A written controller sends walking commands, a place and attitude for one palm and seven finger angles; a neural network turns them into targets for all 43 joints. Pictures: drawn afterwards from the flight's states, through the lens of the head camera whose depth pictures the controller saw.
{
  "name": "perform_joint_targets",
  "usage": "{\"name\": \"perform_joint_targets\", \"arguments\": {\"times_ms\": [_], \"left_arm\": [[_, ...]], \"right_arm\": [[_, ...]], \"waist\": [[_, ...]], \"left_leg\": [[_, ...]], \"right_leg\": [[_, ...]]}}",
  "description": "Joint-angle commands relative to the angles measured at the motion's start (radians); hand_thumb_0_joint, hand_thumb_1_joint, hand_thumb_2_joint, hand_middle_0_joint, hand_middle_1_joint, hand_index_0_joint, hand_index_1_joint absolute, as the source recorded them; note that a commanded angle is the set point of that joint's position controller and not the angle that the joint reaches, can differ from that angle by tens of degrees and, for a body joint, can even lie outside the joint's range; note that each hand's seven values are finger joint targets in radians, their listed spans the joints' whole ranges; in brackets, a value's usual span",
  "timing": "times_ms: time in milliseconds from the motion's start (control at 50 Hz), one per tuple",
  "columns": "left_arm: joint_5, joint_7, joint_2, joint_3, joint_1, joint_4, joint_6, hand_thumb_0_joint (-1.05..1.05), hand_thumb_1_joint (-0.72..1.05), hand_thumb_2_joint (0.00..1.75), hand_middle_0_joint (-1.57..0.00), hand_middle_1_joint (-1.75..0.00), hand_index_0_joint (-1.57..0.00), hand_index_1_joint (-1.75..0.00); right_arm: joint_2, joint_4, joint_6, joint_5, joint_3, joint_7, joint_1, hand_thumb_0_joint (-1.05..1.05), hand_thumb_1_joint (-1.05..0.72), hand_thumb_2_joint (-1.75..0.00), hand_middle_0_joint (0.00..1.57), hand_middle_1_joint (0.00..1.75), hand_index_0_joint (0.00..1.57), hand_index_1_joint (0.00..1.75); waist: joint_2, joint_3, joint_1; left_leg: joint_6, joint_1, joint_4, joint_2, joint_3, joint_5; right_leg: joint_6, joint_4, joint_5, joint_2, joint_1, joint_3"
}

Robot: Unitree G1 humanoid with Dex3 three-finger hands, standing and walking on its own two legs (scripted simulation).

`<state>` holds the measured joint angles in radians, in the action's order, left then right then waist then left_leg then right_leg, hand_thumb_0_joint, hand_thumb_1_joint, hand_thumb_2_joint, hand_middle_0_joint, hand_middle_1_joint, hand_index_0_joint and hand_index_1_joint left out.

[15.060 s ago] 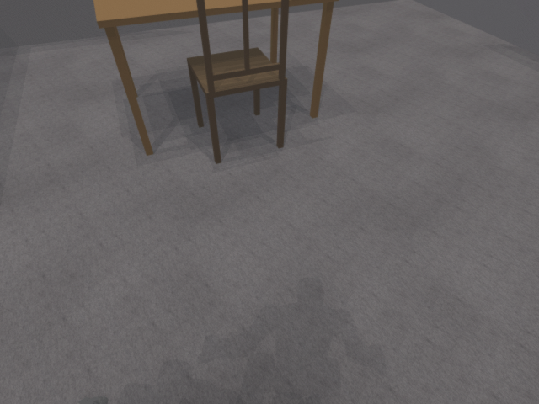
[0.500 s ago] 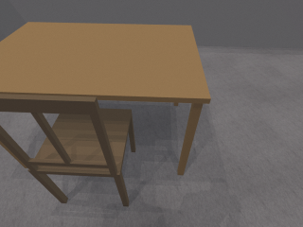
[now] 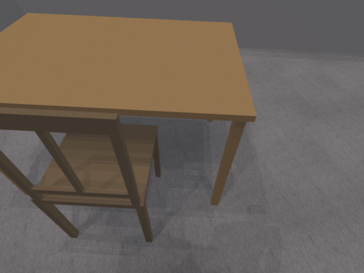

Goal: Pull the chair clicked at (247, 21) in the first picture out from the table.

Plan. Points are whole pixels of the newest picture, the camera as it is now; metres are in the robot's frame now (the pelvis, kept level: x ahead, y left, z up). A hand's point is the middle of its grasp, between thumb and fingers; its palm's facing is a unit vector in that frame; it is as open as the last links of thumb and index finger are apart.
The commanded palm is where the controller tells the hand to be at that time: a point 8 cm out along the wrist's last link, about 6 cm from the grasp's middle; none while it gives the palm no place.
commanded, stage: raise the hand toward the chair's back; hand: left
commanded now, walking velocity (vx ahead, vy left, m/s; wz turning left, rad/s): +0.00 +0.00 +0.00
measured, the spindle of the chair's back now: (63, 164) +0.41 +0.39 -0.09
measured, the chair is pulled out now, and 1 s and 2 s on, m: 0.00 0.00 0.00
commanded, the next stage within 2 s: none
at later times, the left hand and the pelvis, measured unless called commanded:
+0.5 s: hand (122, 267) +0.15 +0.14 -0.07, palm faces +0.00 -1.00 +0.03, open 9.1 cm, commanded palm +0.12 +0.22 -0.06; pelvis -0.03 -0.02 -0.09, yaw +1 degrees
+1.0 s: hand (107, 252) +0.17 +0.18 -0.05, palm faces +0.02 -1.00 -0.05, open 13.6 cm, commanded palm +0.14 +0.23 -0.05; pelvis -0.03 -0.02 -0.10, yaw +1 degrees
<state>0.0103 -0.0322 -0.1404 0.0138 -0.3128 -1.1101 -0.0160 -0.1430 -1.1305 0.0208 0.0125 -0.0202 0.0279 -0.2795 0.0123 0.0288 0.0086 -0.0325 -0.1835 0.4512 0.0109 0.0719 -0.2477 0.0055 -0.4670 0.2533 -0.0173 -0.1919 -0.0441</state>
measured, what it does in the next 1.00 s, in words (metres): lowers itself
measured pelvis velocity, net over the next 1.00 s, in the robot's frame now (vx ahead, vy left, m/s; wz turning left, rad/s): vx -0.03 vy -0.02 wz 0.03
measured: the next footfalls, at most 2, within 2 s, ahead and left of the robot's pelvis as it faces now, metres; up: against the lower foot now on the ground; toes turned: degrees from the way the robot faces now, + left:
none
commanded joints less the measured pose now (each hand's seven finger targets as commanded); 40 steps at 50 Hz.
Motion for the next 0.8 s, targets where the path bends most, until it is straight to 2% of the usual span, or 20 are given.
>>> {"name": "perform_joint_targets", "arguments": {"times_ms": [0,40,60,80,100,120,140,160,200,260,300,340,380,440,480,520,600,680,720,780], "left_arm": [[0.002,-0.007,-0.091,-0.019,-0.064,0.020,-0.014,0.00,0.90,0.90,-0.20,-0.30,-0.20,-0.30],[0.004,-0.007,-0.091,-0.019,-0.067,0.020,-0.014,0.00,0.90,0.90,-0.20,-0.30,-0.20,-0.30],[0.013,-0.044,-0.116,-0.015,-0.125,-0.015,-0.025,0.00,0.90,0.90,-0.20,-0.30,-0.20,-0.30],[-0.211,-0.037,-0.303,-0.089,0.604,1.560,-0.235,0.00,0.88,0.89,-0.20,-0.30,-0.20,-0.30],[-0.127,-0.092,-0.246,-0.099,0.233,1.321,-0.184,0.00,0.85,0.88,-0.20,-0.29,-0.20,-0.29],[-0.145,-0.120,-0.045,0.011,-0.073,1.114,-0.047,0.00,0.83,0.87,-0.19,-0.29,-0.19,-0.29],[-0.170,-0.099,0.076,0.096,-0.060,1.143,-0.039,0.00,0.81,0.86,-0.19,-0.29,-0.19,-0.29],[-0.185,-0.084,0.057,0.105,-0.006,1.216,-0.084,0.00,0.78,0.85,-0.19,-0.28,-0.19,-0.28],[-0.172,-0.053,0.028,0.052,-0.044,1.122,-0.184,0.00,0.74,0.83,-0.18,-0.27,-0.18,-0.27],[-0.199,0.089,0.052,-0.024,-0.297,0.949,-0.384,0.00,0.67,0.80,-0.18,-0.26,-0.18,-0.26],[-0.230,0.214,0.000,-0.101,-0.369,0.962,-0.546,0.00,0.62,0.78,-0.17,-0.26,-0.17,-0.26],[-0.219,0.314,-0.119,-0.212,-0.379,0.963,-0.646,0.00,0.57,0.76,-0.17,-0.25,-0.17,-0.25],[-0.226,0.335,-0.135,-0.230,-0.367,1.046,-0.619,0.00,0.53,0.74,-0.16,-0.24,-0.16,-0.24],[-0.273,0.309,-0.159,-0.231,-0.221,1.292,-0.557,0.00,0.46,0.71,-0.16,-0.23,-0.16,-0.23],[-0.267,0.270,-0.160,-0.233,-0.191,1.417,-0.565,0.00,0.41,0.69,-0.15,-0.22,-0.15,-0.22],[-0.267,0.267,-0.161,-0.188,-0.054,1.522,-0.600,0.00,0.36,0.67,-0.15,-0.22,-0.15,-0.22],[-0.268,0.332,-0.152,-0.135,-0.008,1.436,-0.610,0.00,0.27,0.63,-0.14,-0.20,-0.14,-0.20],[-0.305,0.405,-0.209,-0.211,-0.067,1.304,-0.478,0.00,0.18,0.59,-0.13,-0.19,-0.13,-0.19],[-0.329,0.409,-0.238,-0.277,-0.112,1.273,-0.407,0.00,0.13,0.57,-0.12,-0.18,-0.12,-0.18],[-0.339,0.366,-0.226,-0.314,-0.133,1.331,-0.371,0.00,0.06,0.54,-0.12,-0.17,-0.12,-0.17]], "right_arm": [[-0.097,0.022,0.017,-0.002,0.016,0.005,-0.052,0.00,-0.90,-0.90,0.20,0.30,0.20,0.30],[-0.097,0.021,0.016,-0.003,0.017,0.005,-0.052,0.00,-0.90,-0.90,0.20,0.30,0.20,0.30],[-0.128,0.090,0.018,-0.014,0.022,-0.005,0.042,0.00,-0.90,-0.90,0.20,0.30,0.20,0.30],[-0.299,0.460,0.160,-0.047,0.049,0.041,-0.001,0.00,-0.90,-0.90,0.20,0.30,0.20,0.30],[-0.209,0.395,0.251,-0.050,0.023,0.071,0.095,0.00,-0.90,-0.90,0.20,0.30,0.20,0.30],[-0.167,0.392,0.285,-0.070,0.046,0.059,0.084,0.00,-0.90,-0.90,0.20,0.30,0.20,0.30],[-0.190,0.381,0.293,-0.072,0.039,0.055,0.046,0.00,-0.90,-0.90,0.20,0.30,0.20,0.30],[-0.220,0.443,0.316,-0.068,0.048,0.055,0.082,0.00,-0.90,-0.90,0.20,0.30,0.20,0.30],[-0.241,0.489,0.332,-0.034,0.067,0.046,0.075,0.00,-0.90,-0.90,0.20,0.30,0.20,0.30],[-0.224,0.583,0.333,-0.014,0.099,0.000,0.117,0.00,-0.90,-0.90,0.20,0.30,0.20,0.30],[-0.223,0.636,0.317,-0.009,0.119,-0.032,0.151,0.00,-0.90,-0.90,0.20,0.30,0.20,0.30],[-0.225,0.695,0.288,-0.013,0.134,-0.061,0.179,0.00,-0.90,-0.90,0.20,0.30,0.20,0.30],[-0.218,0.767,0.255,-0.022,0.133,-0.057,0.212,0.00,-0.90,-0.90,0.20,0.30,0.20,0.30],[-0.213,0.839,0.219,-0.032,0.124,-0.036,0.219,0.00,-0.90,-0.90,0.20,0.30,0.20,0.30],[-0.193,0.832,0.213,-0.029,0.123,-0.019,0.156,0.00,-0.90,-0.90,0.20,0.30,0.20,0.30],[-0.193,0.811,0.216,-0.020,0.108,-0.003,0.121,0.00,-0.90,-0.90,0.20,0.30,0.20,0.30],[-0.210,0.753,0.248,-0.026,0.089,0.020,0.112,0.00,-0.90,-0.90,0.20,0.30,0.20,0.30],[-0.211,0.748,0.257,-0.049,0.083,0.039,0.127,0.00,-0.90,-0.90,0.20,0.30,0.20,0.30],[-0.197,0.751,0.251,-0.055,0.083,0.042,0.151,0.00,-0.90,-0.90,0.20,0.30,0.20,0.30],[-0.174,0.752,0.247,-0.054,0.085,0.039,0.156,0.00,-0.90,-0.90,0.20,0.30,0.20,0.30]], "waist": [[-0.023,0.043,-0.007],[-0.011,0.047,-0.007],[0.015,0.064,0.029],[-0.172,-0.439,-0.120],[-0.253,-0.430,-0.021],[-0.167,-0.213,-0.043],[-0.100,-0.107,-0.057],[-0.084,-0.023,-0.072],[0.116,0.005,-0.097],[0.244,-0.081,0.010],[0.203,-0.167,0.046],[0.024,-0.215,0.068],[0.021,-0.308,0.088],[-0.098,-0.328,0.065],[-0.099,-0.395,0.026],[-0.077,-0.396,-0.041],[-0.076,-0.333,-0.084],[0.002,-0.380,-0.044],[-0.037,-0.413,0.004],[-0.006,-0.461,0.022]], "left_leg": [[-0.004,-0.027,-0.111,-0.111,-0.116,0.096],[-0.005,-0.024,-0.107,-0.112,-0.113,0.104],[0.022,-0.080,0.070,-0.126,-0.082,0.166],[0.006,0.192,-0.039,-0.014,-0.078,0.210],[0.009,0.191,-0.036,-0.049,-0.067,0.287],[0.043,0.038,-0.063,-0.071,-0.114,0.225],[0.031,-0.031,-0.042,-0.056,-0.110,0.122],[0.020,-0.095,-0.002,-0.043,-0.131,0.016],[0.014,-0.225,0.108,-0.022,-0.140,-0.090],[0.036,-0.416,0.290,-0.005,-0.097,-0.087],[0.046,-0.524,0.402,0.011,-0.073,-0.051],[0.048,-0.581,0.491,0.022,-0.053,-0.009],[0.031,-0.636,0.530,0.027,-0.032,-0.019],[0.024,-0.657,0.550,0.019,-0.052,-0.115],[0.007,-0.627,0.605,0.003,-0.065,-0.053],[-0.002,-0.643,0.659,-0.009,-0.089,-0.036],[-0.005,-0.703,0.701,-0.021,-0.108,-0.117],[-0.008,-0.764,0.690,-0.016,-0.103,-0.154],[-0.004,-0.758,0.669,-0.011,-0.104,-0.127],[-0.002,-0.715,0.631,-0.010,-0.105,-0.067]], "right_leg": [[0.030,0.086,-0.098,-0.089,-0.015,0.090],[0.029,0.088,-0.105,-0.089,-0.017,0.090],[0.018,0.101,-0.347,-0.134,-0.034,0.124],[0.024,0.001,-0.269,-0.028,0.061,0.037],[0.046,-0.062,-0.119,0.008,0.019,0.010],[0.030,-0.075,0.010,0.006,-0.105,-0.040],[0.024,-0.072,0.007,0.010,-0.146,-0.055],[0.018,-0.060,0.027,0.009,-0.196,-0.060],[0.011,-0.101,0.120,0.015,-0.331,-0.075],[0.021,-0.255,0.201,0.018,-0.456,-0.068],[0.031,-0.371,0.121,0.016,-0.461,-0.039],[0.050,-0.471,0.024,0.006,-0.471,-0.003],[0.042,-0.522,0.010,0.005,-0.459,0.029],[0.041,-0.513,0.160,0.016,-0.528,0.060],[0.030,-0.513,0.084,0.018,-0.521,0.080],[0.021,-0.526,0.046,0.025,-0.567,0.091],[0.019,-0.505,0.185,0.028,-0.662,0.085],[0.006,-0.448,0.291,0.013,-0.564,0.128],[0.010,-0.444,0.276,0.007,-0.493,0.136],[-0.001,-0.448,0.174,-0.001,-0.434,0.115]]}}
